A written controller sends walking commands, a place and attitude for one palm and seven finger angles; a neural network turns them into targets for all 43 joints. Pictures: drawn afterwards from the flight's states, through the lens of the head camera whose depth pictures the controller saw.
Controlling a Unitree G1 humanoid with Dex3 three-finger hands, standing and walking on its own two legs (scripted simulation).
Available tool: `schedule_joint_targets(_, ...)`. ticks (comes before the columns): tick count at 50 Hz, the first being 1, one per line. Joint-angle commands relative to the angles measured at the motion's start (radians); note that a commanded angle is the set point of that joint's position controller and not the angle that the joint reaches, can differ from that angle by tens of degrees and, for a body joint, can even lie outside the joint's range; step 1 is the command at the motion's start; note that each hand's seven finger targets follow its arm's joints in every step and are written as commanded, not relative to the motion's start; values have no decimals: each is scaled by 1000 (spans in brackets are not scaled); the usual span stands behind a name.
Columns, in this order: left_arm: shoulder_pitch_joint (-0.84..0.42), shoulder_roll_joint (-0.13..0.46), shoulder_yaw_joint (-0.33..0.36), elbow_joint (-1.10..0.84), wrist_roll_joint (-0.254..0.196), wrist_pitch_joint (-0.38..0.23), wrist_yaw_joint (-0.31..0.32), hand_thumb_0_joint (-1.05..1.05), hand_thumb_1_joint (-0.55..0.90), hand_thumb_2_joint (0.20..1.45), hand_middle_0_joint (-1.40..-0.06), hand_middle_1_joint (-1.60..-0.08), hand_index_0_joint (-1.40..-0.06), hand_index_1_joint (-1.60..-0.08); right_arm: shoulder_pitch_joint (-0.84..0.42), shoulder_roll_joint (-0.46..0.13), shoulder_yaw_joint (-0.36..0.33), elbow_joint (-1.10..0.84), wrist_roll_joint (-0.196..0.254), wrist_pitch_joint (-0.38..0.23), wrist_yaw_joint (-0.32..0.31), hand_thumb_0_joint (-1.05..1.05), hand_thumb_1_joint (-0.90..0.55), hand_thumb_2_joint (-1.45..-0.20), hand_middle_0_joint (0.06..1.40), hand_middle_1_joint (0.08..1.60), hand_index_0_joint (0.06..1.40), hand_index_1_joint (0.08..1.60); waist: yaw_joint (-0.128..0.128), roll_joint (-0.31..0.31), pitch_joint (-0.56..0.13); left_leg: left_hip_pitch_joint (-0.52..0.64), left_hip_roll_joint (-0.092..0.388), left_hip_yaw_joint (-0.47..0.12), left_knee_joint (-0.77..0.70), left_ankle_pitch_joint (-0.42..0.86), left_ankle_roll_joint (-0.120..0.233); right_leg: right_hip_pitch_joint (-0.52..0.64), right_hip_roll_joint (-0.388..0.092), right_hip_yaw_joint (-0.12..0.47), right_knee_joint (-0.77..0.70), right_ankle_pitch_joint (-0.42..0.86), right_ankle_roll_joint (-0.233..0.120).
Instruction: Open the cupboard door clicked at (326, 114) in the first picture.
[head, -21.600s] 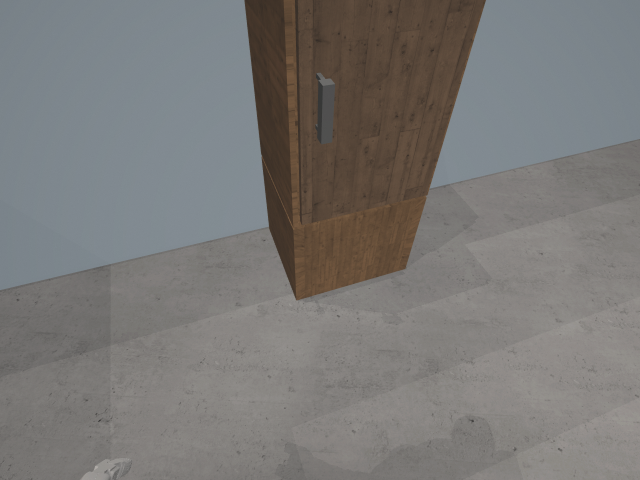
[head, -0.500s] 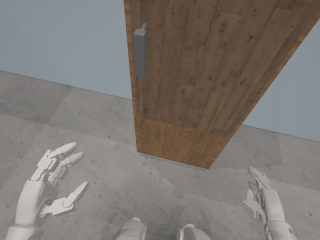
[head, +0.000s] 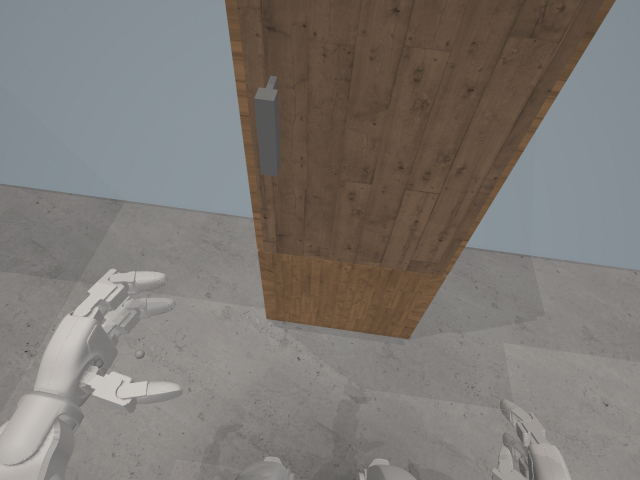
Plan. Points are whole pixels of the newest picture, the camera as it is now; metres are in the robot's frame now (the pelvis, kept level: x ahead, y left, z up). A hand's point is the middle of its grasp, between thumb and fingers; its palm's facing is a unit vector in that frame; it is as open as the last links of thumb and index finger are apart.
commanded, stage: raise the hand with hooked fingers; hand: left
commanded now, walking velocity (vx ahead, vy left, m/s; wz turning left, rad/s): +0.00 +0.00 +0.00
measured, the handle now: (271, 126) +0.59 +0.11 +0.09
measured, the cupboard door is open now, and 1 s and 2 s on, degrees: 0 0 0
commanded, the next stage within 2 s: move the hooked fingers beside the handle in 1.04 s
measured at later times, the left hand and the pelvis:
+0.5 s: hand (78, 279) +0.29 +0.27 +0.11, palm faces -0.03 -1.00 -0.06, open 13.9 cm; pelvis +0.01 +0.00 +0.02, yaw +0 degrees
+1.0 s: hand (100, 276) +0.30 +0.26 +0.11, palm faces -0.06 -1.00 -0.03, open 14.0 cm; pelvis +0.01 -0.01 +0.02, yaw +0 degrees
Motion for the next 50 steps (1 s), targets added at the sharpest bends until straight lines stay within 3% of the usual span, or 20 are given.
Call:
schedule_joint_targets(1,-184,250,176,-256,-52,-60,18,0,-360,360,-290,-1110,-290,-1110,-54,-118,-38,-176,5,-66,-10,0,-900,-900,200,300,200,300,33,144,-231,201,41,-129,-262,287,-90,161,10,22,-113,105,-22)
schedule_joint_targets(4,-157,217,161,-195,-57,-33,27,0,-430,330,-295,-1155,-295,-1155,-50,-116,-37,-173,6,-56,-3,0,-900,-900,200,300,200,300,27,132,-182,210,47,-121,-268,343,-94,165,11,15,-132,148,-16)
schedule_joint_targets(8,-219,207,121,-111,-40,34,-19,0,-500,300,-300,-1200,-300,-1200,-40,-128,-35,-177,10,-40,1,0,-900,-900,200,300,200,300,11,122,-154,220,49,-120,-276,378,-97,162,15,16,-152,180,-13)
schedule_joint_targets(10,-278,220,120,-72,-40,65,-44,0,-500,300,-300,-1200,-300,-1200,-39,-133,-30,-181,10,-35,-2,0,-900,-900,200,300,200,300,6,97,-119,216,47,-126,-287,351,-99,162,23,15,-162,173,-19)
schedule_joint_targets(12,-339,261,147,-77,-37,74,-59,0,-500,300,-300,-1200,-300,-1200,-43,-135,-31,-183,12,-31,-6,0,-900,-900,200,300,200,300,6,85,-161,237,48,-129,-298,333,-95,179,19,18,-174,164,-17)
schedule_joint_targets(14,-387,295,179,-102,-40,65,-61,0,-500,300,-300,-1200,-300,-1200,-48,-131,-30,-184,10,-34,-12,0,-900,-900,200,300,200,300,16,94,-201,265,46,-131,-302,358,-97,203,16,22,-179,177,-19)
schedule_joint_targets(16,-439,348,222,-135,-48,47,-67,0,-500,300,-300,-1200,-300,-1200,-47,-129,-24,-179,4,-33,-13,0,-900,-900,200,300,200,300,28,146,-253,322,47,-132,-300,432,-109,220,20,27,-178,210,-25)
schedule_joint_targets(19,-436,336,233,-65,-61,32,-72,0,-500,300,-300,-1200,-300,-1200,-41,-124,-20,-163,4,-31,-17,0,-900,-900,200,300,200,300,18,77,-221,308,49,-128,-306,436,-106,231,21,23,-191,224,-20)
schedule_joint_targets(24,-504,356,233,71,-65,73,-129,0,-500,300,-300,-1200,-300,-1200,-44,-133,-18,-147,11,-17,-24,0,-900,-900,200,300,200,300,13,106,-185,278,37,-104,-318,369,-88,238,14,36,-224,211,-21)
schedule_joint_targets(27,-535,383,240,131,-64,107,-164,0,-500,300,-300,-1200,-300,-1200,-38,-140,-18,-153,13,-9,-24,0,-900,-900,200,300,200,300,18,77,-190,265,32,-94,-322,383,-79,269,13,42,-236,234,-22)
schedule_joint_targets(29,-509,354,219,147,-68,113,-176,0,-500,300,-300,-1200,-300,-1200,-40,-138,-19,-163,15,-10,-21,0,-900,-900,200,300,200,300,18,54,-187,254,29,-91,-323,358,-70,266,11,44,-242,220,-21)
schedule_joint_targets(30,-511,354,222,128,-78,104,-183,0,-500,300,-300,-1200,-300,-1200,-44,-139,-18,-169,11,-12,-16,0,-900,-900,200,300,200,300,30,60,-199,255,26,-89,-317,382,-73,288,16,49,-237,238,-27)
schedule_joint_targets(33,-488,374,251,93,-83,75,-172,0,-500,300,-300,-1200,-300,-1200,-37,-136,-25,-174,9,-13,-7,0,-900,-900,200,300,200,300,35,49,-235,261,26,-79,-310,402,-66,303,14,57,-236,264,-23)
schedule_joint_targets(35,-503,413,287,52,-87,53,-156,0,-500,300,-300,-1200,-300,-1200,-36,-136,-25,-178,2,-14,-1,0,-900,-900,200,300,200,300,43,67,-242,262,23,-76,-303,423,-70,319,19,62,-227,283,-29)
schedule_joint_targets(36,-507,412,287,36,-85,44,-150,0,-500,300,-300,-1200,-300,-1200,-36,-134,-27,-178,3,-13,0,0,-900,-900,200,300,200,300,40,99,-250,269,26,-71,-306,427,-70,315,16,63,-227,287,-26)
schedule_joint_targets(39,-493,404,289,41,-75,32,-123,0,-500,300,-300,-1200,-300,-1200,-31,-130,-28,-172,5,-12,-2,0,-900,-900,200,300,200,300,36,120,-231,265,28,-69,-314,405,-67,303,12,60,-231,268,-24)
schedule_joint_targets(43,-497,380,262,58,-69,45,-127,0,-500,300,-300,-1200,-300,-1200,-29,-129,-28,-172,8,-5,-5,0,-900,-900,200,300,200,300,24,121,-218,248,24,-59,-312,368,-57,308,10,71,-242,257,-20)
schedule_joint_targets(50,-522,380,251,87,-79,56,-151,0,-500,300,-300,-1200,-300,-1200,-33,-133,-23,-171,9,-2,-14,0,-900,-900,200,300,200,300,15,62,-196,230,23,-60,-304,345,-51,312,14,80,-252,250,-20)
